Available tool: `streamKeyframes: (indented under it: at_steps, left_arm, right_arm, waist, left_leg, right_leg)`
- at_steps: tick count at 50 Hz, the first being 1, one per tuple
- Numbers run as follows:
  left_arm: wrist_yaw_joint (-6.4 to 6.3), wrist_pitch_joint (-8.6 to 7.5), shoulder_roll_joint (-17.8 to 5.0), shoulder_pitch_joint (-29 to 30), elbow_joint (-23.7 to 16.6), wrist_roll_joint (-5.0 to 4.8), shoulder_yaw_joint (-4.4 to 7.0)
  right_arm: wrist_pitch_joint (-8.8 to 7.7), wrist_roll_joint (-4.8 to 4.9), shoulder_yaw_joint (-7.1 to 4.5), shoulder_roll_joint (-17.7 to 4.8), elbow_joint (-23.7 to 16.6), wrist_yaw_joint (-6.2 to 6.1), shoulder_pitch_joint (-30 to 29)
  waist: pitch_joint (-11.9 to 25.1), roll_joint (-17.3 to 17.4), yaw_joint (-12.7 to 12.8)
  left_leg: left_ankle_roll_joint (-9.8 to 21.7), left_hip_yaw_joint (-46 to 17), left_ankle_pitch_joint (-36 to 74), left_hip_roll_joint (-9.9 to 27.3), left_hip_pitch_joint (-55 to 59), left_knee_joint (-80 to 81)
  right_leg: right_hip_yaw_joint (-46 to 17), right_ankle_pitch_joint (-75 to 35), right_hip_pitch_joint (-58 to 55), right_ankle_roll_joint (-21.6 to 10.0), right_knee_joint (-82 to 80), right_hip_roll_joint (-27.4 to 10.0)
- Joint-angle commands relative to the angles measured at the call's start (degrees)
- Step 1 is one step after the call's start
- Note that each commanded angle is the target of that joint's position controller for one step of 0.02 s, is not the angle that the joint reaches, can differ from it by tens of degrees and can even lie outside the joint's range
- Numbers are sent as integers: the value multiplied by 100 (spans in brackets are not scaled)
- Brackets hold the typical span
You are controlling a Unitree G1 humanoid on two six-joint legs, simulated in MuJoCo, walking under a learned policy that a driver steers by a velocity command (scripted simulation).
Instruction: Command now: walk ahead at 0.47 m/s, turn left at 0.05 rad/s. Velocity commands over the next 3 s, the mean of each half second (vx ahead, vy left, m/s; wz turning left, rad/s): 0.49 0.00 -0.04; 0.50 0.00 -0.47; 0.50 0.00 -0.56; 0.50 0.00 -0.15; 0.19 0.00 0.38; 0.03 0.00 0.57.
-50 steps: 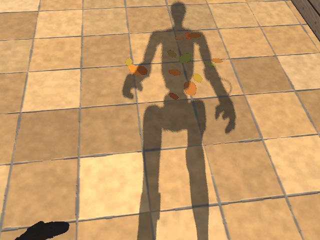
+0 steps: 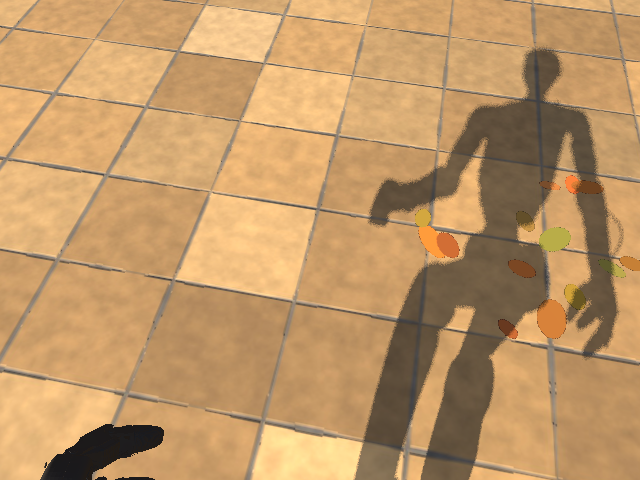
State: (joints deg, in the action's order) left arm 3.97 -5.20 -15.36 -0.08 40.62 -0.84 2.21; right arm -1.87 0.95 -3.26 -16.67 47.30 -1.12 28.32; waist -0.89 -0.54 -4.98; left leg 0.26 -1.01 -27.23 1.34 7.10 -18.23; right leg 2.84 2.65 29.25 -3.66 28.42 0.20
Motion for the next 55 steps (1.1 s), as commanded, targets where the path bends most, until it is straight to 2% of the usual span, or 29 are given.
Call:
streamKeyframes:
  at_steps: [1,2,3,4,5,6,7,10,13,16,20,23,25,26,27,28,29,30,31,33,36,40,47,49,51,52,53,54,55]
  left_arm:
    - [-177,-32,-1635,-2260,163,146,535]
    - [-138,-19,-1523,-2572,335,60,486]
    - [-176,-7,-1097,-2294,341,-15,358]
    - [-216,20,-963,-1834,302,-21,307]
    - [-234,35,-843,-1489,259,23,265]
    - [-224,22,-702,-1256,218,101,223]
    - [-221,0,-624,-1137,214,158,203]
    - [-226,-105,-674,-1081,335,78,221]
    - [-287,-107,-815,-1253,453,59,252]
    - [-334,-58,-945,-1527,542,10,269]
    - [-363,75,-1096,-2040,775,-94,311]
    - [-410,190,-1198,-2011,814,-90,362]
    - [-413,224,-950,-1935,769,-2,263]
    - [-399,187,-428,-2229,608,186,89]
    - [-368,86,-48,-2863,582,-15,-20]
    - [-367,61,-759,-2393,648,-196,153]
    - [-377,60,-969,-1841,478,-237,228]
    - [-401,84,-895,-1615,443,-164,230]
    - [-401,124,-803,-1610,435,-100,256]
    - [-384,265,-594,-1794,488,-132,262]
    - [-392,414,-417,-1544,337,-84,252]
    - [-281,387,-320,-1028,148,-41,216]
    - [-69,370,-346,5,-344,-30,178]
    - [-52,394,-506,-204,-395,-27,266]
    - [-103,426,-907,-1482,-111,-66,518]
    - [-212,479,-1377,-2491,169,-78,741]
    - [-277,451,-2083,-2341,152,-141,835]
    - [-227,327,-1716,-2446,-93,-68,693]
    - [-197,224,-1325,-2270,-34,-20,582]
  right_arm:
    - [-102,-107,-51,-483,-511,-22,215]
    - [-227,-71,73,-107,-419,8,497]
    - [-318,117,-90,-723,-520,51,-245]
    - [-378,180,-115,-842,-692,72,-761]
    - [-413,91,-105,-793,-721,54,-1016]
    - [-389,21,-135,-734,-691,47,-1022]
    - [-333,15,-129,-618,-633,59,-834]
    - [-179,-20,-80,-357,-616,37,-822]
    - [-207,-94,-40,-310,-818,48,-1461]
    - [-303,-58,44,-148,-966,145,-2183]
    - [-368,-3,21,-276,-1216,266,-2789]
    - [-418,-20,-78,-530,-1188,301,-2506]
    - [-434,-64,-307,-961,-844,224,-1110]
    - [-404,-168,-420,-1461,-789,166,-246]
    - [-355,-182,-436,-1577,-670,209,-93]
    - [-354,-142,-292,-979,-732,201,-259]
    - [-364,-114,-210,-754,-763,174,-687]
    - [-381,-141,-153,-613,-782,176,-1070]
    - [-409,-164,-131,-490,-756,177,-1327]
    - [-485,-189,-126,-364,-694,169,-1564]
    - [-547,-182,-194,-499,-552,128,-1584]
    - [-484,-186,-263,-674,-408,50,-1496]
    - [-257,7,-401,-975,-127,14,-1099]
    - [-177,70,-451,-1142,-135,2,-1203]
    - [-85,140,-450,-1191,-184,-4,-1401]
    - [-110,36,-370,-1012,-248,-26,-1332]
    - [-239,-244,-93,-109,-573,32,-812]
    - [-482,-37,-82,-410,-649,92,-1244]
    - [-611,201,-170,-762,-819,133,-1888]
  waist:
    - [1992,-262,1177]
    - [2785,-1393,1084]
    - [1902,-1012,1227]
    - [1036,-739,1099]
    - [581,-297,921]
    - [302,-275,705]
    - [294,-418,520]
    - [35,-418,326]
    - [-188,-280,455]
    - [-277,-192,737]
    - [-379,-167,903]
    - [-185,-306,620]
    - [783,-213,-105]
    - [1841,747,-243]
    - [2525,2208,46]
    - [1890,1324,-148]
    - [1096,947,-113]
    - [693,589,55]
    - [432,656,238]
    - [278,739,452]
    - [-5,517,527]
    - [-189,384,413]
    - [-513,305,128]
    - [-252,466,360]
    - [468,457,1134]
    - [993,58,1548]
    - [1304,-1610,800]
    - [2190,-928,1124]
    - [1385,-525,1248]
  left_leg:
    - [194,0,3950,358,-3036,-3990]
    - [27,-614,-573,-516,-4227,-5343]
    - [93,-866,-468,-170,-4886,-5837]
    - [158,-568,59,139,-5112,-5723]
    - [169,-411,546,384,-4913,-5410]
    - [155,-388,864,554,-4610,-5129]
    - [136,-419,1043,656,-4266,-5021]
    - [-32,-301,1247,764,-4200,-4523]
    - [-161,-208,2221,789,-4490,-3460]
    - [-131,55,3203,534,-4100,-2108]
    - [-45,-99,3201,368,-4111,-1329]
    - [100,-108,2558,209,-3582,-1047]
    - [400,-23,2464,208,-1419,-1029]
    - [845,-1386,2430,1511,490,-1320]
    - [1484,-3878,836,2361,1574,-259]
    - [1246,-3697,40,2164,1108,88]
    - [1040,-2809,276,2019,372,152]
    - [975,-2185,970,1813,-352,283]
    - [952,-1673,1452,1633,-883,454]
    - [931,-968,1930,1434,-1388,788]
    - [1033,-313,2541,1485,-1536,1048]
    - [954,500,2829,1355,-1325,1152]
    - [769,1163,3468,1607,-351,781]
    - [651,1323,5256,1617,-139,97]
    - [411,1576,6410,1353,-477,-1731]
    - [122,1595,5093,1112,-1715,-3394]
    - [-297,1202,-313,-26,-4382,-5499]
    - [-231,-290,-840,-304,-5078,-6235]
    - [-73,-394,-254,-19,-5582,-6169]
  right_leg:
    - [-2067,208,-4936,-1154,318,-1501]
    - [-4373,1558,-5744,-1632,-674,-2310]
    - [-4027,2146,-5154,-1315,-1043,-2069]
    - [-3220,1888,-4248,-1116,-1189,-1898]
    - [-2666,1349,-3366,-1027,-1348,-1692]
    - [-2234,849,-2703,-983,-1529,-1468]
    - [-2006,654,-2315,-1002,-1708,-1354]
    - [-1437,139,-1707,-1134,-2116,-1270]
    - [-963,-350,-1712,-1064,-2232,-1112]
    - [-551,-434,-1734,-851,-2224,-907]
    - [-884,-305,-2460,-777,-1883,-1264]
    - [-1161,-760,-2866,-606,-1289,-1435]
    - [-846,-1456,-2321,-287,505,-897]
    - [-530,340,-955,4,2520,-313]
    - [-722,3141,672,210,4016,330]
    - [-1115,2952,1204,184,4585,0]
    - [-959,2398,1444,148,4601,-242]
    - [-880,1941,1254,179,4434,-479]
    - [-922,1619,1017,207,4133,-647]
    - [-892,1335,561,262,3924,-776]
    - [-907,916,859,359,3534,-828]
    - [-738,-155,968,403,2234,-777]
    - [-111,53,944,64,925,-573]
    - [205,639,394,-158,879,-255]
    - [486,664,-1369,-496,524,284]
    - [-192,517,-3130,-765,365,99]
    - [-3377,1289,-4909,-1802,-107,-1397]
    - [-5194,2337,-5305,-2175,-1146,-1930]
    - [-4475,1952,-4862,-1825,-1356,-1831]
